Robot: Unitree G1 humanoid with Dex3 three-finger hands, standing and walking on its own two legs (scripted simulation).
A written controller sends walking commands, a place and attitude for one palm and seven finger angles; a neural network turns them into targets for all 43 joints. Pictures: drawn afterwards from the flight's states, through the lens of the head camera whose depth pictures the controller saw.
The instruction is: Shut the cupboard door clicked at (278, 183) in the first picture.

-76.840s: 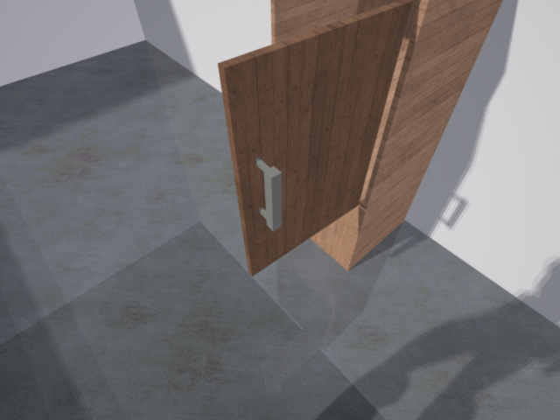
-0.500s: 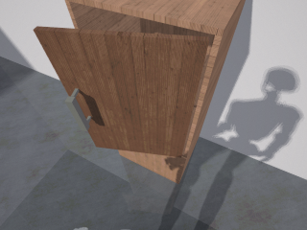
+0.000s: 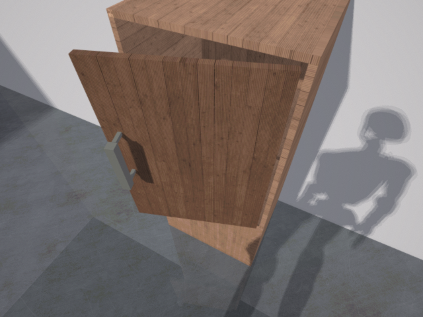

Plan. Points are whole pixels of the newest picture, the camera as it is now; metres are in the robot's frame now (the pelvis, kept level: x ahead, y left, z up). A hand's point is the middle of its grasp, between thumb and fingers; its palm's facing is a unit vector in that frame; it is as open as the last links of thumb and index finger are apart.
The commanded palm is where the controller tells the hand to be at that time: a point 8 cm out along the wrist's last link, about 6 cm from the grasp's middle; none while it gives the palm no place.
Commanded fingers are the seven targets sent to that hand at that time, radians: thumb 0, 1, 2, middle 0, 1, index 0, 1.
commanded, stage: look again from close up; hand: left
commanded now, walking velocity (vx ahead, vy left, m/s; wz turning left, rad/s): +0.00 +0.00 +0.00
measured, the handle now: (123, 161) +0.47 +0.26 -0.02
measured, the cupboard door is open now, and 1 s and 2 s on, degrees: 19 19 19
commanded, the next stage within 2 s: shuffle to correct the standing spot in 0.40 s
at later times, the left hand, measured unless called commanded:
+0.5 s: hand out of the picture +0.03 +0.16 -0.16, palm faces +0.00 -0.97 -0.24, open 7.3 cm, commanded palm none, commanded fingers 0.00 0.90 0.90 -0.20 -0.30 -0.20 -0.30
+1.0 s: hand out of the picture +0.04 +0.18 -0.17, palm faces -0.02 -0.97 -0.25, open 7.4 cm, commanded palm none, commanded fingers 0.00 0.90 0.90 -0.20 -0.30 -0.20 -0.30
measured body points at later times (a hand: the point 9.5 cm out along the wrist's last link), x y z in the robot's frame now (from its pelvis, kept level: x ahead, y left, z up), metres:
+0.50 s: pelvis +0.01 -0.02 +0.00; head +0.03 -0.05 +0.45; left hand +0.03 +0.21 -0.15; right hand +0.00 -0.23 -0.17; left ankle -0.05 +0.10 -0.74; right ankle +0.02 -0.13 -0.74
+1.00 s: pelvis +0.00 +0.00 +0.00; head +0.02 -0.02 +0.45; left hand +0.04 +0.23 -0.15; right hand -0.02 -0.24 -0.16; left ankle -0.05 +0.10 -0.74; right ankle +0.02 -0.13 -0.74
